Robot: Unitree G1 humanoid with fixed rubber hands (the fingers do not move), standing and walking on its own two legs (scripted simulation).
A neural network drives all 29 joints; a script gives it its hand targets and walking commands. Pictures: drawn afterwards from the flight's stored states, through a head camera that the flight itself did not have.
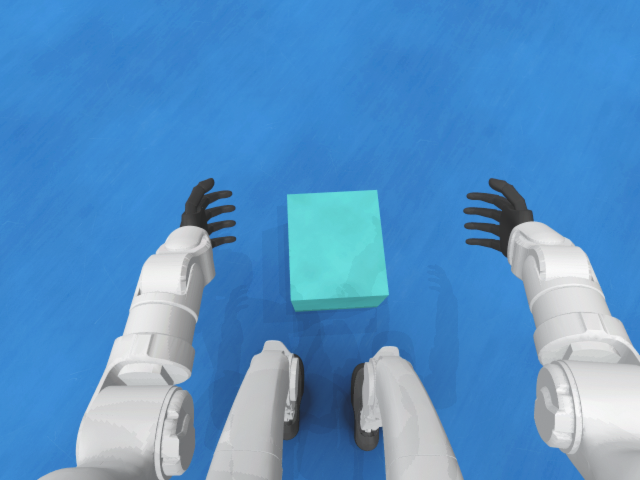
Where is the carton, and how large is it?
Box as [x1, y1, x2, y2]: [287, 190, 388, 311]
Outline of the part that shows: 376,190 287,194 291,302 295,311 377,306 388,295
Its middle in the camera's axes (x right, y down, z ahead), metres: +0.04 +0.03 +1.02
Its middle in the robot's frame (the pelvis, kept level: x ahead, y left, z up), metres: +0.52 -0.01 -0.57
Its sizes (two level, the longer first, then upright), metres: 0.266 0.226 0.190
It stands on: the floor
